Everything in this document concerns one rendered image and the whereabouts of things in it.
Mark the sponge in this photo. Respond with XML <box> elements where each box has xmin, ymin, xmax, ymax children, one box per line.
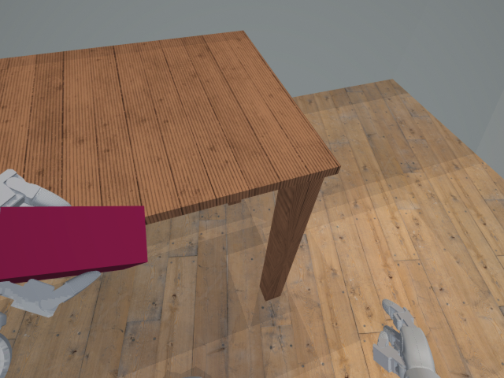
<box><xmin>0</xmin><ymin>206</ymin><xmax>148</xmax><ymax>284</ymax></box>

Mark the robot left hand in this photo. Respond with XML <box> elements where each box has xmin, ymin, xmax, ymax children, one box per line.
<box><xmin>0</xmin><ymin>169</ymin><xmax>101</xmax><ymax>317</ymax></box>

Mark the table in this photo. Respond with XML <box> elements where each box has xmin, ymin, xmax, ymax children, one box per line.
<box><xmin>0</xmin><ymin>31</ymin><xmax>341</xmax><ymax>301</ymax></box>

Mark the robot right hand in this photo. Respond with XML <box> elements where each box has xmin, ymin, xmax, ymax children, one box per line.
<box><xmin>372</xmin><ymin>299</ymin><xmax>435</xmax><ymax>378</ymax></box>

